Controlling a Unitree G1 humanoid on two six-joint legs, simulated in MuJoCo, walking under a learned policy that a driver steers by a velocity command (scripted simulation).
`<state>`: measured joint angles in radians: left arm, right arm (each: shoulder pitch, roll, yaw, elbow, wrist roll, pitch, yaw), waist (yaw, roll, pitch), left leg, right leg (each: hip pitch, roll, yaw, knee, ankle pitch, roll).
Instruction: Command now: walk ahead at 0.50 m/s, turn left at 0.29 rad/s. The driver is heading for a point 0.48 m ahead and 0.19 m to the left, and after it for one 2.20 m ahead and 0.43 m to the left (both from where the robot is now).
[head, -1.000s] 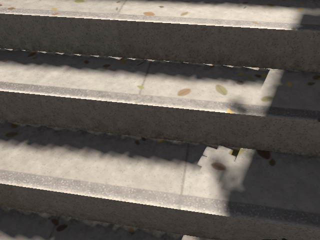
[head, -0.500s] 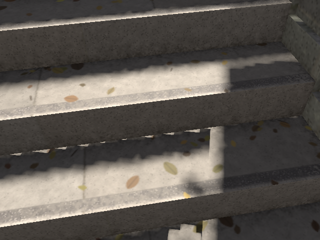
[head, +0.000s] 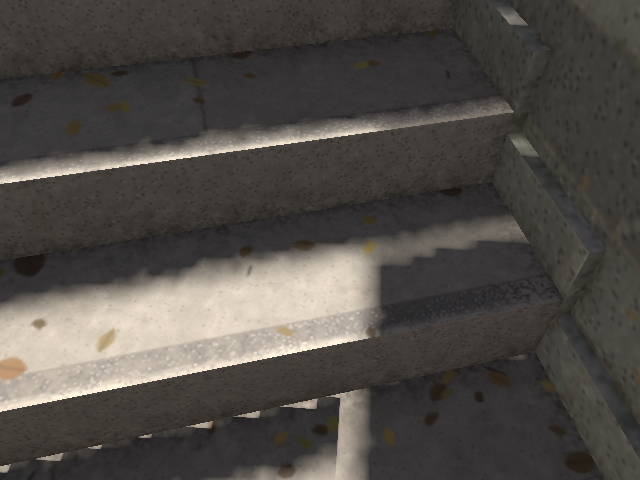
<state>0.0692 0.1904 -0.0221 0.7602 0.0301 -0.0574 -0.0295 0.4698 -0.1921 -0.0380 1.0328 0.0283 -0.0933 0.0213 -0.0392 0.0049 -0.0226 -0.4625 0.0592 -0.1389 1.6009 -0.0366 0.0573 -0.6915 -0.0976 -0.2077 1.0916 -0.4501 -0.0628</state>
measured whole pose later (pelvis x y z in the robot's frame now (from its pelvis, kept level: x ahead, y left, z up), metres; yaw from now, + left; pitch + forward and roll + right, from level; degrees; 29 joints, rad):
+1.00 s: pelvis +0.50 +0.11 +0.33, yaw +26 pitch +1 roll -3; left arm 0.15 0.17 -0.02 0.75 0.07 -0.04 0.01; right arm 0.26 -0.21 -0.02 0.92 -0.02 -0.01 0.00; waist 0.04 0.01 -0.02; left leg -0.33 -0.13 -0.15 1.11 -0.15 0.05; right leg -0.74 0.08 -0.10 1.05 -0.35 -0.10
